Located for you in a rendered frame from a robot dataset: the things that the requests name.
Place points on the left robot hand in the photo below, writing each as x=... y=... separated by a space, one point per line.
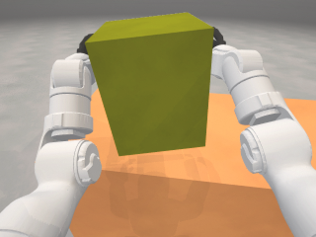
x=82 y=47

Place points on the robot right forearm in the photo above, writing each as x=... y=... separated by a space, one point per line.
x=255 y=98

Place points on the left robot upper arm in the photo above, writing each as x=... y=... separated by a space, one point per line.
x=64 y=171

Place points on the robot left forearm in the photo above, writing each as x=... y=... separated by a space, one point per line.
x=70 y=96

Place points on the right robot hand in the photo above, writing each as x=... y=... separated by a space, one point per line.
x=218 y=38

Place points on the carton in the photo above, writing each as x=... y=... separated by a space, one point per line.
x=153 y=75

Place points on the right robot upper arm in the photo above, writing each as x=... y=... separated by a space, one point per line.
x=279 y=151

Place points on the pedestal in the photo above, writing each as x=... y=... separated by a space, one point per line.
x=193 y=192

